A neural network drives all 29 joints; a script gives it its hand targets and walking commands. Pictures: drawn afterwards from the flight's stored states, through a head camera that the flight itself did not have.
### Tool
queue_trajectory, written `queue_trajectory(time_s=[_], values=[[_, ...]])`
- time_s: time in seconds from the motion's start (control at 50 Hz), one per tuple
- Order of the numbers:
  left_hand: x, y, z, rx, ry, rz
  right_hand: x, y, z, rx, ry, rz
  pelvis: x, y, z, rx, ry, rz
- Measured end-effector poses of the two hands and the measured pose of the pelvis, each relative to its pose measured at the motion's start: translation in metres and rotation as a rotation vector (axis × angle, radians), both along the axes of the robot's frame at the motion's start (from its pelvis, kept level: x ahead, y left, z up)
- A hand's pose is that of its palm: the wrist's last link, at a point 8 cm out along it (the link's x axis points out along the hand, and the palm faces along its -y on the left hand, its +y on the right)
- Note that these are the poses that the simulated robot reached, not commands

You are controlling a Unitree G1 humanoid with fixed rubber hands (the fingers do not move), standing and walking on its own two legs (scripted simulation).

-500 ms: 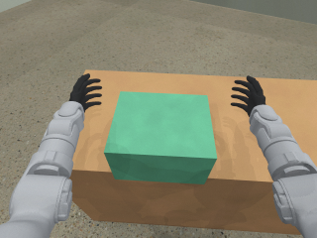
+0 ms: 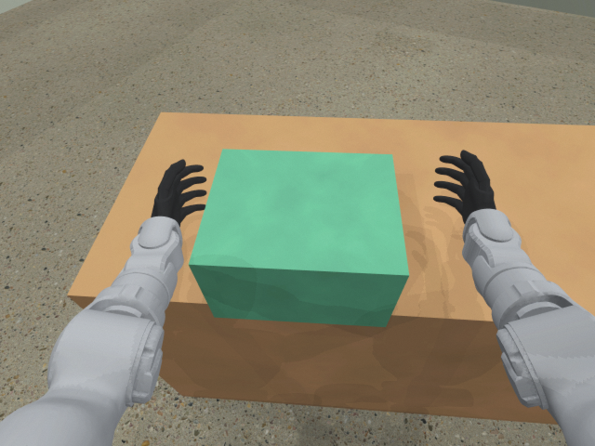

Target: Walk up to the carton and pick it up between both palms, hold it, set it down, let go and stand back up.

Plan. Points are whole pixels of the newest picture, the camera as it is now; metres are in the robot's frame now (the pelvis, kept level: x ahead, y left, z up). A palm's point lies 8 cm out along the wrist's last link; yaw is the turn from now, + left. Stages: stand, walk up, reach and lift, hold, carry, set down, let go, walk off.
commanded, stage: reach and lift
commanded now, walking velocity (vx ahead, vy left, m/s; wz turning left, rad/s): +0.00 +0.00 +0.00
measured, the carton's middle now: (302, 236) +0.42 +0.02 +0.02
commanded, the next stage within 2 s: none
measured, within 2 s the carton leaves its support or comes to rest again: neither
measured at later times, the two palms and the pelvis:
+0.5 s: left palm (187, 222) +0.42 +0.19 +0.06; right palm (433, 219) +0.43 -0.17 +0.06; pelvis -0.02 +0.00 -0.02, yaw +2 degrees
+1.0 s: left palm (190, 222) +0.42 +0.19 +0.06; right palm (436, 214) +0.43 -0.17 +0.06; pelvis -0.01 +0.00 -0.01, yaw +2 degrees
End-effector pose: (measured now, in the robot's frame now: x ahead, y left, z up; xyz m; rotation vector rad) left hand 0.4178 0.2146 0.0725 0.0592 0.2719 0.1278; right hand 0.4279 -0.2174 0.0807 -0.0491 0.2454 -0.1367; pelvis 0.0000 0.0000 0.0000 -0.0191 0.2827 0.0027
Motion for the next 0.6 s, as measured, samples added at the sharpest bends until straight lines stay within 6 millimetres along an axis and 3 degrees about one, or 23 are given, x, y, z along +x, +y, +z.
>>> queue_trajectory(time_s=[0.12,0.34,0.6], values=[[-0.008,0.005,-0.015,0.001,-0.004,0.037,-0.003,0.005,-0.006,-0.005,0.009,0.041,-0.014,-0.007,-0.007,0.014,0.041,0.010],[0.002,-0.015,-0.017,0.015,-0.042,0.011,0.004,0.050,-0.033,0.068,0.006,0.075,-0.024,-0.008,-0.022,0.012,0.136,0.030],[0.000,-0.025,-0.017,-0.019,-0.046,0.000,0.000,0.050,-0.016,0.031,-0.006,0.021,-0.018,-0.003,-0.016,0.000,0.089,0.032]])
